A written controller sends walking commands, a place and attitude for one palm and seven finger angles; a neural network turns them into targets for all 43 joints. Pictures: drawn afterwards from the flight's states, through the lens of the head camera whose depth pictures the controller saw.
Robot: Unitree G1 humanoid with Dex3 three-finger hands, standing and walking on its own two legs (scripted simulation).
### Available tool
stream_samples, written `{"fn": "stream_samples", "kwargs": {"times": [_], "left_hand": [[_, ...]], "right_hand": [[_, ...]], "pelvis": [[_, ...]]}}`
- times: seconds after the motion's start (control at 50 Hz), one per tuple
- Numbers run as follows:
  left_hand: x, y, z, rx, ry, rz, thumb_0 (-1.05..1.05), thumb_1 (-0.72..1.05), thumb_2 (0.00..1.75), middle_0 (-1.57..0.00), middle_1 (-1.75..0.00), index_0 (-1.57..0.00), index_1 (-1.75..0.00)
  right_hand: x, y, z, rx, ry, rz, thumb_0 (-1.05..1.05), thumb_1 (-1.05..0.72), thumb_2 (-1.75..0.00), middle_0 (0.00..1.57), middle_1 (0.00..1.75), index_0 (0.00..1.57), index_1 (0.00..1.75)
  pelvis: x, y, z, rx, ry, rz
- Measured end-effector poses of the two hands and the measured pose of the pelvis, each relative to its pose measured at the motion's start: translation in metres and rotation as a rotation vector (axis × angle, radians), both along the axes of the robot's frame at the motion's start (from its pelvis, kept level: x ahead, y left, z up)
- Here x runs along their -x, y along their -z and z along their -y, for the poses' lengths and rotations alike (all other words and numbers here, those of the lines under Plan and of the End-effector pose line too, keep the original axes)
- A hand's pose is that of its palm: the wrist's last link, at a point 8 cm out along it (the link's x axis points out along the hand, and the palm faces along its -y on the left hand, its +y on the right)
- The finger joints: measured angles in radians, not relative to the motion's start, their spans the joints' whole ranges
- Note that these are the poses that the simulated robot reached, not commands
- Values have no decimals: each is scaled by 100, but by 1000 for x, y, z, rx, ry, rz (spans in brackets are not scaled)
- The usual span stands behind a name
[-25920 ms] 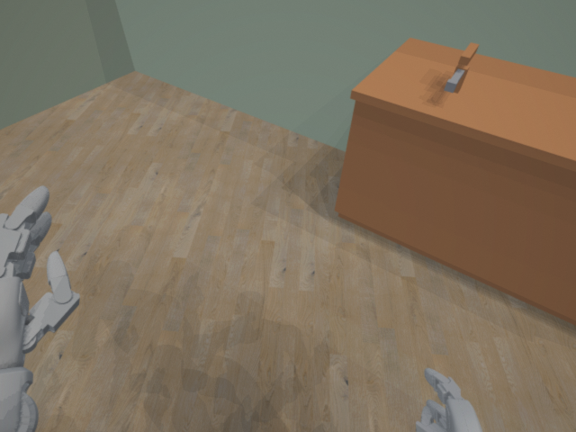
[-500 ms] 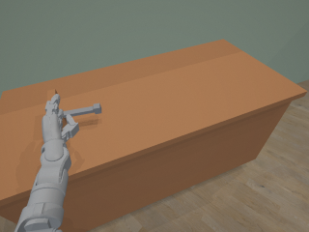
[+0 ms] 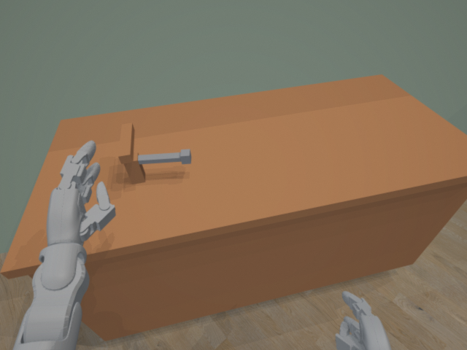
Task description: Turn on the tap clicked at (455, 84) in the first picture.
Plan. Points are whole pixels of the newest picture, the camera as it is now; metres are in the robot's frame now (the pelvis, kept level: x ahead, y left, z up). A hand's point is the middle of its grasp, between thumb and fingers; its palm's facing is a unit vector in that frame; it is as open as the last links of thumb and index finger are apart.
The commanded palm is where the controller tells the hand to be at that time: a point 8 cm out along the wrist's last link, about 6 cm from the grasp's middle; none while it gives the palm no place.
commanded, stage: draw the hand back beside the body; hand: left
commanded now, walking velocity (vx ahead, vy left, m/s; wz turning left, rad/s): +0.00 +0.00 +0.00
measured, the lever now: (185, 156) +0.57 +0.20 -0.01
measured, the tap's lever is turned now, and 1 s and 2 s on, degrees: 81 81 81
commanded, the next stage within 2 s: step back with the hand held close in 0.60 s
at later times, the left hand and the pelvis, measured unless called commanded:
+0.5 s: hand (67, 243) +0.20 +0.24 +0.16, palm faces +0.45 -0.82 -0.35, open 7.4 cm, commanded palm +0.16 +0.28 +0.17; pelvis +0.01 -0.01 +0.00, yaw +1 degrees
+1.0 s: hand (68, 251) +0.20 +0.25 +0.15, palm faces +0.37 -0.82 -0.44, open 7.4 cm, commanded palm +0.14 +0.29 +0.17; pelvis -0.02 +0.01 +0.00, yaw +0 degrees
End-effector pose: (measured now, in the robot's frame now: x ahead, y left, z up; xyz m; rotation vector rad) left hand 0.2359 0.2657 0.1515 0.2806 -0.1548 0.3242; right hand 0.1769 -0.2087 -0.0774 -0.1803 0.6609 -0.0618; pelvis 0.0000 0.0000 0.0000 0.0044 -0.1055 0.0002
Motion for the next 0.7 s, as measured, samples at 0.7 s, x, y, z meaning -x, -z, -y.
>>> {"fn": "stream_samples", "kwargs": {"times": [0.7], "left_hand": [[78,-22,-7,-118,-92,44,2,89,90,-21,-30,-20,-30]], "right_hand": [[-5,-2,9,16,-18,52,2,-90,-89,21,30,20,30]], "pelvis": [[-2,0,8,4,-9,24]]}}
